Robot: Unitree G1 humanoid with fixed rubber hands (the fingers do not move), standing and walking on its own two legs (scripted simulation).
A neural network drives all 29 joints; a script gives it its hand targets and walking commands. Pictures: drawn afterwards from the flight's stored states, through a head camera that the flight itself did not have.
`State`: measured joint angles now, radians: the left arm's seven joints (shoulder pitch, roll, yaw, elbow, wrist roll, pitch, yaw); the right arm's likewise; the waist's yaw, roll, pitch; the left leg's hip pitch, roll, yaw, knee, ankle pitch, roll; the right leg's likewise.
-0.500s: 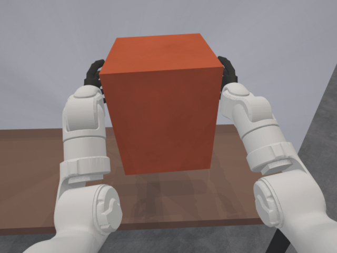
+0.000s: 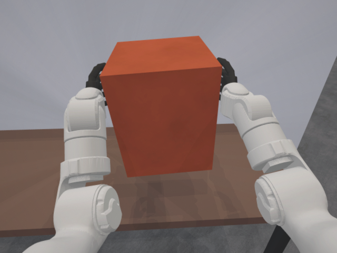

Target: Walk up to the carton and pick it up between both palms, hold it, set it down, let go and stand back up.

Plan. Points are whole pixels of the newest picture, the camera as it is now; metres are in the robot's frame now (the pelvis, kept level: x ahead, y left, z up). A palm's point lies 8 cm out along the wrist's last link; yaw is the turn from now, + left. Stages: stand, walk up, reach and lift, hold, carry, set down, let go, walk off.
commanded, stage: hold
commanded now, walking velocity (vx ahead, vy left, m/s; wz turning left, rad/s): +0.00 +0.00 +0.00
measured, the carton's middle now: (163, 104) +0.39 +0.00 +0.26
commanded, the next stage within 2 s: none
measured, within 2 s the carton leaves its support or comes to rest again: neither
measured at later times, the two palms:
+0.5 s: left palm (93, 101) +0.37 +0.15 +0.28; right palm (225, 91) +0.37 -0.14 +0.30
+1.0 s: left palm (93, 98) +0.37 +0.15 +0.29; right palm (227, 90) +0.36 -0.14 +0.30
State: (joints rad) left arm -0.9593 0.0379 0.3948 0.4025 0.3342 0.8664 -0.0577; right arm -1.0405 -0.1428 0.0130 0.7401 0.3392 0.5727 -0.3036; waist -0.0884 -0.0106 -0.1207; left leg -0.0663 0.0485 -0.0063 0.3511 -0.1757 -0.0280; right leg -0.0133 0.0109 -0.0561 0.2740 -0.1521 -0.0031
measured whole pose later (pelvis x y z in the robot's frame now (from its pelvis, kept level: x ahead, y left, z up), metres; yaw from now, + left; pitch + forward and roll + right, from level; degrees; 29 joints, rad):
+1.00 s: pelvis +0.00 +0.00 +0.00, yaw +0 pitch -6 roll -1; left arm -0.93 0.04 0.38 0.37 0.32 0.88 -0.06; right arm -1.02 -0.13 0.00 0.71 0.34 0.58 -0.31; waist -0.09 -0.03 -0.13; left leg -0.06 0.05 -0.01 0.35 -0.18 -0.03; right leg -0.01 0.01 -0.06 0.28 -0.15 -0.01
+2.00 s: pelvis +0.00 +0.00 +0.00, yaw +0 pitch -6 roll -1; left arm -0.96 0.04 0.40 0.39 0.33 0.88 -0.05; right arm -1.04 -0.14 0.01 0.73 0.34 0.60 -0.31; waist -0.09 -0.01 -0.13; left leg -0.07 0.05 0.00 0.35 -0.18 -0.03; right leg -0.01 0.01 -0.05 0.27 -0.15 0.00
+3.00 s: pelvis +0.00 +0.00 +0.00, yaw +0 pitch -6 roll -1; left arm -0.91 0.04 0.37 0.34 0.32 0.88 -0.05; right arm -1.02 -0.14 0.02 0.70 0.36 0.60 -0.32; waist -0.10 -0.02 -0.13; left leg -0.07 0.05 -0.01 0.36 -0.18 -0.03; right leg -0.01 0.02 -0.05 0.27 -0.15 0.00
